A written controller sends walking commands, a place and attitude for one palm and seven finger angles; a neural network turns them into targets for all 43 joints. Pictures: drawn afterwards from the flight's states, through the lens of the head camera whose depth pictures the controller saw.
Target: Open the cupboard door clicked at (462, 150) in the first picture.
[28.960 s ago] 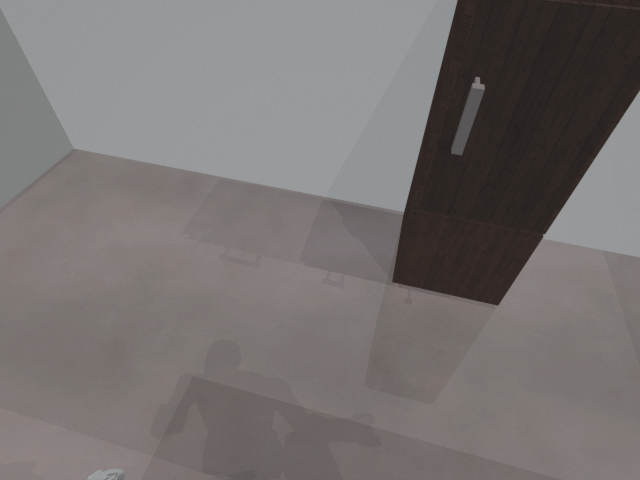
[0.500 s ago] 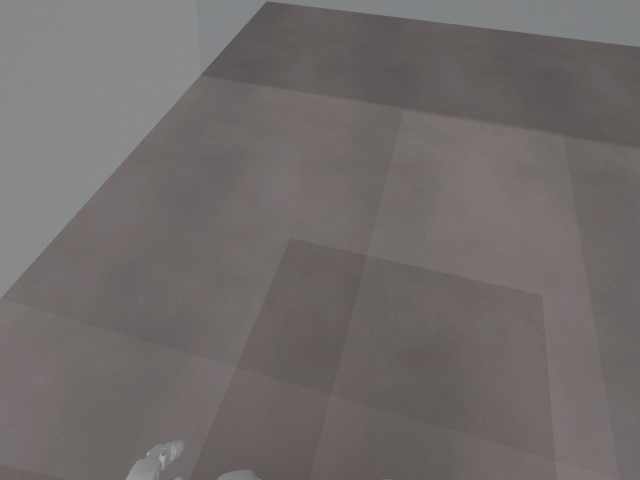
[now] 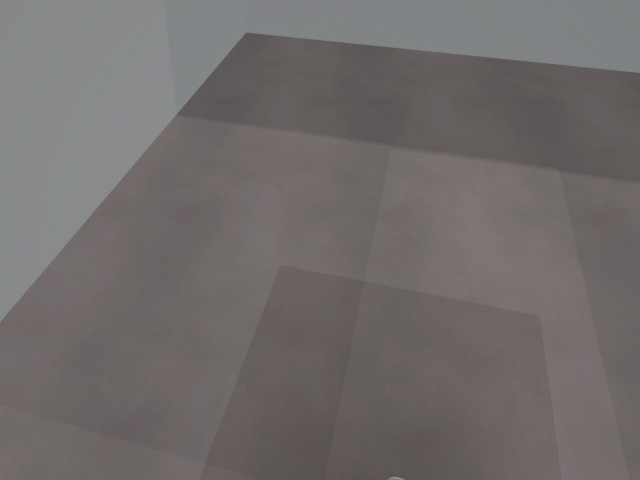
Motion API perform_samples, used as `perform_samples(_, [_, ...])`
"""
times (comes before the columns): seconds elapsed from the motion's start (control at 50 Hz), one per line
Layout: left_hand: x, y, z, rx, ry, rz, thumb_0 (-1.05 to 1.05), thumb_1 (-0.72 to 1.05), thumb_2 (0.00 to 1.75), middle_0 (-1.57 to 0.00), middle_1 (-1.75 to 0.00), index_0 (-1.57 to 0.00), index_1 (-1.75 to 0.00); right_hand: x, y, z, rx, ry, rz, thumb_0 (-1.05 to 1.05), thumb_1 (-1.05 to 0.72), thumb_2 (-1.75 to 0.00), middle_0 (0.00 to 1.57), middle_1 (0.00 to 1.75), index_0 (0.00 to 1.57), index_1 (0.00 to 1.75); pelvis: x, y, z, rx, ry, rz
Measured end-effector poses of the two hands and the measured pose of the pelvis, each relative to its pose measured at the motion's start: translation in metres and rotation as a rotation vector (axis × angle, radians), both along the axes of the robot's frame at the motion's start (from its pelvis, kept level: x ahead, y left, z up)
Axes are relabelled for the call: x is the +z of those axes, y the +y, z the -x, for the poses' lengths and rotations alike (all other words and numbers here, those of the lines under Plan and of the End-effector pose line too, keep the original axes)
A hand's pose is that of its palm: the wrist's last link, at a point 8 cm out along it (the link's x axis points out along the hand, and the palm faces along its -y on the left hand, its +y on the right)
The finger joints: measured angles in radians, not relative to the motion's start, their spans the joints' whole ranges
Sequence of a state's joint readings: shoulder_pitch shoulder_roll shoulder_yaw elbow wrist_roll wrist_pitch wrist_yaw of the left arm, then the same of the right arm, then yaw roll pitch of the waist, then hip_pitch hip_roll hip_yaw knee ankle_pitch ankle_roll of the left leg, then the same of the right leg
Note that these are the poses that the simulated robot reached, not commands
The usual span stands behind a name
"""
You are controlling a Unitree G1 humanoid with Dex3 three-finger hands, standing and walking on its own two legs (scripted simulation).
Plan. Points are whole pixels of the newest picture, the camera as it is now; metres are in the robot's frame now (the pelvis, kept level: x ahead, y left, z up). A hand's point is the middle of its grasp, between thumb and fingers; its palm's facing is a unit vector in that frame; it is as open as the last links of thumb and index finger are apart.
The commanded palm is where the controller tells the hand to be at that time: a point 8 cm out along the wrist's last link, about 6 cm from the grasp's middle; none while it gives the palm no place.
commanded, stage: walk to a spot facing it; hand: left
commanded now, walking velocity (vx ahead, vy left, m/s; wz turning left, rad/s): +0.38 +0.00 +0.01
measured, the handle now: out of the picture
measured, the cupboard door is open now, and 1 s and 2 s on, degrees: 45 45 45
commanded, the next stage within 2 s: turn to face it in 0.36 s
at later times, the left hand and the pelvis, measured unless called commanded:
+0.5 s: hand (214, 457) +0.18 +0.18 -0.19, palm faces +0.13 -0.98 -0.15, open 7.4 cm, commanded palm none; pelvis +0.23 +0.00 -0.01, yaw +4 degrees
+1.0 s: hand (222, 350) +0.35 +0.20 -0.19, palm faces +0.39 -0.90 -0.18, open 7.3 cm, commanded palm none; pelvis +0.35 -0.01 -0.01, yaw +22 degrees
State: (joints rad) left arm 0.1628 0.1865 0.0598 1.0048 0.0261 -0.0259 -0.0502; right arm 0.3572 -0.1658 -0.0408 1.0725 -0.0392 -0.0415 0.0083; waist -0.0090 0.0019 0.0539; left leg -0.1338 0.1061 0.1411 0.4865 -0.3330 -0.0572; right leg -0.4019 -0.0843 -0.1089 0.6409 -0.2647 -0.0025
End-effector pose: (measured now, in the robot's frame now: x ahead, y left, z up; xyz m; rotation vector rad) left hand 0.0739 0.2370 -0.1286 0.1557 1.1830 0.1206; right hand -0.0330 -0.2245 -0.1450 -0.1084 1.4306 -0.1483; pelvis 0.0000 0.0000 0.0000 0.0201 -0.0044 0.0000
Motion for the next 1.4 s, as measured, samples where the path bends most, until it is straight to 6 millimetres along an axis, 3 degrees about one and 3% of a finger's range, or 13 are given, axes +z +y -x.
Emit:
perform_samples(0.06, [-0.006,-0.012,-0.037,0.013,-0.056,-0.020,0.00,0.91,0.90,-0.20,-0.30,-0.19,-0.30,-0.013,-0.016,-0.015,-0.009,0.069,-0.010,0.01,-0.92,-0.90,0.20,0.30,0.21,0.30,-0.011,-0.014,-0.029,0.013,-0.006,-0.003])
perform_samples(0.12, [-0.003,-0.023,-0.048,0.044,-0.031,-0.016,0.00,0.91,0.90,-0.20,-0.30,-0.19,-0.30,-0.005,-0.028,-0.057,0.004,0.057,0.007,0.01,-0.91,-0.90,0.20,0.30,0.20,0.30,-0.004,-0.019,-0.056,0.030,-0.007,0.013])
perform_samples(0.28, [-0.007,-0.025,-0.039,0.124,0.167,0.013,0.00,0.94,0.90,-0.20,-0.30,-0.20,-0.30,0.024,-0.028,-0.228,0.093,-0.183,0.030,0.01,-0.91,-0.90,0.19,0.30,0.20,0.30,0.010,-0.021,-0.131,0.052,0.011,0.016])
perform_samples(0.36, [-0.022,-0.024,-0.035,0.173,0.274,0.051,0.00,0.93,0.90,-0.20,-0.30,-0.20,-0.30,0.025,-0.011,-0.313,0.166,-0.289,0.044,0.01,-0.91,-0.90,0.19,0.30,0.20,0.30,0.000,-0.008,-0.173,0.062,-0.012,0.029])
perform_samples(0.42, [-0.035,-0.019,-0.046,0.170,0.335,0.067,0.00,0.92,0.90,-0.20,-0.30,-0.20,-0.30,0.020,-0.002,-0.355,0.175,-0.364,0.066,0.01,-0.91,-0.90,0.20,0.30,0.20,0.30,-0.013,0.003,-0.199,0.049,-0.027,0.039])
perform_samples(0.52, [-0.027,-0.010,-0.118,0.167,0.242,0.050,0.01,0.92,0.90,-0.20,-0.30,-0.19,-0.30,0.018,0.005,-0.362,0.173,-0.286,0.054,0.00,-0.91,-0.90,0.20,0.30,0.20,0.30,-0.003,0.003,-0.232,0.076,-0.024,0.025])
perform_samples(0.64, [-0.007,-0.009,-0.219,0.179,0.034,0.010,0.01,0.92,0.90,-0.20,-0.30,-0.19,-0.30,0.010,-0.016,-0.356,0.176,-0.107,0.049,0.00,-0.94,-0.90,0.20,0.30,0.21,0.30,0.003,-0.009,-0.269,0.152,-0.012,0.029])
perform_samples(0.74, [-0.007,-0.011,-0.267,0.213,-0.062,-0.043,0.00,0.92,0.90,-0.20,-0.30,-0.19,-0.30,-0.006,-0.037,-0.380,0.193,-0.026,0.037,0.01,-0.92,-0.90,0.20,0.30,0.21,0.30,-0.010,-0.027,-0.302,0.216,-0.006,0.003])
perform_samples(0.86, [-0.002,-0.014,-0.276,0.294,-0.043,-0.029,0.00,0.91,0.90,-0.20,-0.30,-0.20,-0.30,0.014,-0.033,-0.454,0.281,-0.081,0.055,0.01,-0.92,-0.90,0.20,0.30,0.20,0.30,0.003,-0.026,-0.330,0.306,0.004,-0.002])
perform_samples(1.02, [-0.031,0.007,-0.245,0.414,0.053,0.004,0.00,0.91,0.90,-0.20,-0.30,-0.20,-0.30,0.023,0.011,-0.567,0.469,-0.287,0.082,0.01,-0.91,-0.90,0.20,0.30,0.20,0.30,-0.013,-0.006,-0.350,0.395,0.010,0.025])
perform_samples(1.2, [-0.002,0.019,-0.250,0.522,0.028,-0.068,0.01,0.91,0.90,-0.20,-0.30,-0.19,-0.30,0.028,0.022,-0.611,0.588,-0.281,0.059,0.01,-0.91,-0.90,0.20,0.30,0.21,0.30,0.000,-0.019,-0.373,0.497,0.006,0.042])
perform_samples(1.32, [0.007,0.001,-0.249,0.578,-0.017,-0.142,0.00,0.91,0.90,-0.20,-0.30,-0.19,-0.30,0.006,0.016,-0.643,0.639,-0.244,0.017,0.01,-0.91,-0.90,0.20,0.30,0.21,0.30,-0.010,-0.038,-0.392,0.583,0.011,0.014])
perform_samples(1.4, [0.010,-0.022,-0.234,0.634,0.034,-0.115,0.00,0.91,0.90,-0.20,-0.30,-0.20,-0.30,0.012,0.026,-0.661,0.682,-0.229,0.006,0.01,-0.91,-0.90,0.20,0.30,0.20,0.30,-0.002,-0.039,-0.399,0.638,0.008,0.007])
